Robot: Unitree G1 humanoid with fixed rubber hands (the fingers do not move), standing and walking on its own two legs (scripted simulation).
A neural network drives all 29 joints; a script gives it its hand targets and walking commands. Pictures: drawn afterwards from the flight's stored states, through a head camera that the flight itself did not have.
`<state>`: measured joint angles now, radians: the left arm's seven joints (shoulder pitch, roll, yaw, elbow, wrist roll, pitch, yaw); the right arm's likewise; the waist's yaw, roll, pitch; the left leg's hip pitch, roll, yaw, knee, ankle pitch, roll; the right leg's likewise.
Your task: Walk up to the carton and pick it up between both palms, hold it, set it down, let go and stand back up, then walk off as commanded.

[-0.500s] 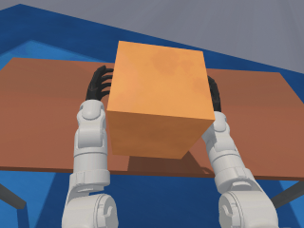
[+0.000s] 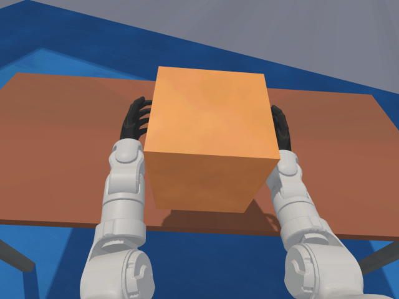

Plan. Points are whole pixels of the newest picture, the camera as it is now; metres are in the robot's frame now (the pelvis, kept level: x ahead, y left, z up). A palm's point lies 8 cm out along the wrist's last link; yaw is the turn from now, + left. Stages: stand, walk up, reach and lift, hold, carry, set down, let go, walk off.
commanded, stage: set down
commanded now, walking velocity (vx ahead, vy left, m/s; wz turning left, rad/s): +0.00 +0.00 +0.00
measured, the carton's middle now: (205, 146) +0.40 -0.01 +0.08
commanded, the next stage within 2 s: none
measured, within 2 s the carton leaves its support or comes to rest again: rests again in 1.82 s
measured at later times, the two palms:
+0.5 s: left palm (138, 143) +0.40 +0.14 +0.09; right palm (278, 149) +0.39 -0.16 +0.09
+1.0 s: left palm (144, 151) +0.41 +0.13 +0.05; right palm (276, 156) +0.39 -0.17 +0.06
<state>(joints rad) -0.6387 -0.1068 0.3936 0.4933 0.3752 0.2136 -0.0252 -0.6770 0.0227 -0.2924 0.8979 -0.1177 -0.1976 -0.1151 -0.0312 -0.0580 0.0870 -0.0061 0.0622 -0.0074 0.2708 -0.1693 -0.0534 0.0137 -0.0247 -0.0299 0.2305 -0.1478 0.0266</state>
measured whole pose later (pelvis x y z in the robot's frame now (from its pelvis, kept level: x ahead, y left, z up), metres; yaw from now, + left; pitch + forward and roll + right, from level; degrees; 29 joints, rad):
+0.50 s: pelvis +0.00 +0.00 +0.00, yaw -1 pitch +0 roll +0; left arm -0.67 -0.12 0.46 0.62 0.39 0.11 -0.01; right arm -0.70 0.04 -0.41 0.92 -0.22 -0.21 -0.08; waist -0.02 -0.04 0.06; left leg -0.10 0.07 0.01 0.27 -0.16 -0.05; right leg -0.09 -0.02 -0.01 0.24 -0.14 0.02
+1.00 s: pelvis +0.01 +0.00 +0.00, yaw -2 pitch +4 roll +0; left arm -0.67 -0.12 0.49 0.74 0.40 -0.01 0.01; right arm -0.70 0.05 -0.49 0.95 -0.31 -0.26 -0.05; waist -0.01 -0.03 0.04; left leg -0.19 0.07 0.03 0.29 -0.17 -0.05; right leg -0.19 -0.02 0.00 0.27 -0.14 0.03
